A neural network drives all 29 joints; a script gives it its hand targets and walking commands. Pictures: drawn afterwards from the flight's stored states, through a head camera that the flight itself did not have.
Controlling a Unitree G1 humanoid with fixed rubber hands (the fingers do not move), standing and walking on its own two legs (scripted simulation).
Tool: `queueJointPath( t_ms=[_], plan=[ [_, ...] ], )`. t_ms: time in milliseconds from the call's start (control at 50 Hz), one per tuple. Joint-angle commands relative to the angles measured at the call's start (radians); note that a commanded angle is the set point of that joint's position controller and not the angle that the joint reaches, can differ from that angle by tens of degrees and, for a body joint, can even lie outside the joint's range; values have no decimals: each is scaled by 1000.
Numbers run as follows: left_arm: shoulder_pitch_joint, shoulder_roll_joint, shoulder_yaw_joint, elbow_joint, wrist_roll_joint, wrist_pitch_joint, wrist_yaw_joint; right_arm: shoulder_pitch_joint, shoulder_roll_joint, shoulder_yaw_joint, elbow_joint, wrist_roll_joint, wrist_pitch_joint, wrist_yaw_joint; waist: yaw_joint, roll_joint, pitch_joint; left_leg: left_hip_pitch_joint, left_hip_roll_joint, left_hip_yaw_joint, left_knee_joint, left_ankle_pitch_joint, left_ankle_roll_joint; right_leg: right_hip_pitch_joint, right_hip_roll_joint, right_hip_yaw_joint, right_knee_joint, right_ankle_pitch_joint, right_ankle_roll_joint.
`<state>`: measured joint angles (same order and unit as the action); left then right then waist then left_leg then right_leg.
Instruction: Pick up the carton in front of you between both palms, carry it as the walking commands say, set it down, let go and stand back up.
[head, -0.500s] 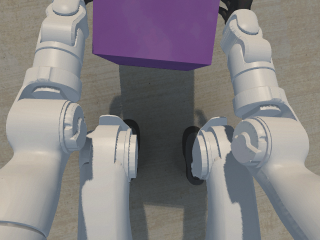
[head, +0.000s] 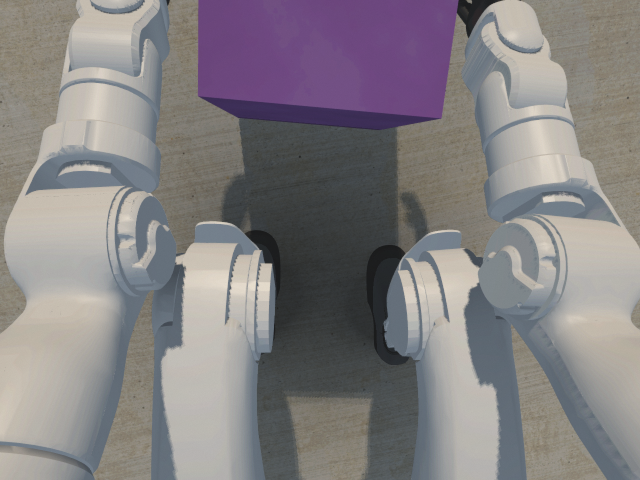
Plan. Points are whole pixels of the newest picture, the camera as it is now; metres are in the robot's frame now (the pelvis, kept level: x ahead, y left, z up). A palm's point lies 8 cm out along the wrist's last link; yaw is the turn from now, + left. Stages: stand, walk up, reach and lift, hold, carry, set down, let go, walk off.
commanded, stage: set down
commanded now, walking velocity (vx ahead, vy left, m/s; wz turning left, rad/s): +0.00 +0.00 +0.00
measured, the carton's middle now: (321, 24) +0.53 +0.05 -0.24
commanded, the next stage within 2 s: let go in 1.48 s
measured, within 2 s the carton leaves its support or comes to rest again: neither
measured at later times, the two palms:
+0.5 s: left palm out of the picture +0.53 +0.27 -0.16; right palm (506, 23) +0.53 -0.12 -0.17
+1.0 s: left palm out of the picture +0.54 +0.27 +0.00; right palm out of the picture +0.54 -0.12 +0.01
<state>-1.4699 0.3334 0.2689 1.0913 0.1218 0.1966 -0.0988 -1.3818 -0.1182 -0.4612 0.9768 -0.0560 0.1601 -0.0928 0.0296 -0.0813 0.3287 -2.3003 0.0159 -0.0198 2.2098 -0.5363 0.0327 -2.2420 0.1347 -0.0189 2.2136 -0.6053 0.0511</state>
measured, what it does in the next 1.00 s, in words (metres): rises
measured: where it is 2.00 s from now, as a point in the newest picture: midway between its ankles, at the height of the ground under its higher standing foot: (324, 319)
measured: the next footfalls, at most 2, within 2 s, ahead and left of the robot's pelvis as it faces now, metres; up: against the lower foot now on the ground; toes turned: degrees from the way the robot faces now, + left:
none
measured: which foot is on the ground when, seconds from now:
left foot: down 0.00-1.00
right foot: down 0.00-1.00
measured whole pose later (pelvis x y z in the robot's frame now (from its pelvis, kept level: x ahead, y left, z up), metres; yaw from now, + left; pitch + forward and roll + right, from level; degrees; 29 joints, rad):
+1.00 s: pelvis +0.01 +0.00 +0.12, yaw +2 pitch +44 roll -4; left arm -1.30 0.46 0.19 1.02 -0.06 0.15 -0.06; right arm -1.16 -0.13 -0.28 0.78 0.07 0.17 -0.19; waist -0.02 -0.02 0.05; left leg -2.10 -0.02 -0.03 1.80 -0.48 0.02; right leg -2.03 0.09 0.00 1.81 -0.56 0.04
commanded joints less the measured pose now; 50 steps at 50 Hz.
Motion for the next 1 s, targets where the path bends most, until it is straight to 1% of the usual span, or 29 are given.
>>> queueJointPath(
  t_ms=[0, 80, 100, 120, 140, 160, 180, 200, 220, 260, 320, 360, 400, 440, 500, 580, 620, 680, 760, 860, 980],
  plan=[
    [-291, -639, -175, 22, -24, 0, -162, -398, 704, 261, 31, 29, 28, 194, 61, 54, -738, 467, -68, -18, -184, 165, 30, 216, 42, -37, -170, 115, -24],
    [-293, -558, -155, 34, -16, -14, -143, -377, 632, 234, 37, 18, 15, 176, 61, 55, -741, 483, -61, -16, -182, 156, 21, 245, 34, -43, -168, 110, -12],
    [-290, -513, -145, 38, -14, -22, -132, -364, 591, 223, 38, 15, 9, 164, 61, 56, -749, 494, -58, -14, -181, 156, 16, 259, 31, -44, -167, 112, -7],
    [-274, -425, -124, 42, -12, -33, -113, -337, 511, 203, 39, 11, -1, 144, 59, 58, -759, 508, -54, -11, -178, 159, 9, 279, 25, -47, -165, 115, -1],
    [-241, -274, -85, 48, -8, -50, -80, -286, 372, 167, 41, 4, -13, 112, 56, 65, -776, 527, -47, -7, -176, 161, 1, 306, 17, -51, -161, 119, 5],
    [-200, -81, -38, 54, -5, -71, -34, -232, 189, 130, 38, 3, -29, 67, 57, 73, -801, 550, -39, -6, -174, 165, -8, 336, 6, -54, -159, 125, 12],
    [-162, 130, -17, 47, -21, -98, 24, -180, -22, 106, 30, 18, -50, 14, 54, 83, -834, 579, -32, -6, -177, 169, -15, 360, -5, -58, -163, 132, 17],
    [-178, 242, -31, 36, -62, -123, 70, -171, -128, 117, 34, 55, -69, -25, 50, 91, -872, 609, -26, -12, -179, 191, -20, 378, -13, -57, -167, 149, 20],
    [-216, 279, -52, 37, -108, -142, 100, -186, -165, 141, 43, 98, -83, -48, 47, 99, -901, 626, -21, -18, -174, 218, -23, 379, -19, -53, -163, 167, 21],
    [-280, 302, -105, 33, -194, -171, 121, -214, -191, 190, 41, 171, -103, -66, 28, 114, -953, 654, -13, -33, -154, 273, -22, 376, -32, -45, -147, 209, 20],
    [-344, 309, -193, -9, -298, -194, 111, -256, -197, 267, -10, 245, -123, -69, -2, 126, -1039, 723, -4, -52, -134, 356, -17, 375, -49, -42, -135, 268, 16],
    [-354, 306, -239, -27, -349, -192, 100, -270, -203, 300, -50, 273, -124, -69, -18, 137, -1106, 794, 0, -54, -126, 393, -18, 389, -54, -48, -132, 287, 13],
    [-339, 310, -264, -23, -382, -181, 92, -264, -215, 314, -83, 283, -119, -75, -30, 141, -1176, 854, 0, -50, -125, 407, -21, 421, -55, -57, -134, 292, 13],
    [-307, 320, -267, -13, -395, -168, 90, -240, -223, 313, -113, 281, -111, -86, -34, 141, -1243, 900, -3, -41, -133, 410, -23, 463, -54, -68, -145, 290, 14],
    [-255, 336, -245, -33, -377, -146, 92, -188, -215, 295, -171, 267, -91, -106, -29, 148, -1354, 962, -9, -20, -161, 408, -25, 514, -44, -81, -179, 287, 12],
    [-207, 343, -178, -146, -309, -108, 95, -125, -183, 271, -282, 240, -51, -126, -8, 164, -1457, 998, -26, 19, -235, 384, -21, 576, -25, -86, -255, 285, 2],
    [-182, 331, -145, -164, -274, -86, 92, -96, -164, 251, -288, 216, -28, -129, -6, 166, -1399, 953, -35, 29, -278, 339, -18, 558, -20, -82, -299, 254, -2],
    [-144, 296, -113, -140, -235, -76, 79, -48, -132, 211, -249, 174, -13, -123, -20, 165, -1257, 852, -39, 26, -337, 283, -18, 498, -19, -73, -360, 209, 0],
    [-113, 260, -95, -122, -211, -84, 59, -21, -104, 182, -228, 137, -19, -108, -34, 166, -1208, 815, -40, 18, -409, 284, -21, 479, -19, -67, -427, 215, 7],
    [-91, 254, -79, -129, -193, -79, 44, -6, -94, 174, -255, 125, -18, -99, -35, 165, -1269, 874, -46, 20, -495, 300, -24, 526, -20, -69, -508, 229, 13],
    [-70, 273, -56, -207, -175, -54, 36, 29, -100, 181, -345, 131, 1, -96, -32, 173, -1409, 1046, -61, 28, -592, 376, -27, 615, -17, -78, -607, 273, 17]
  ],
)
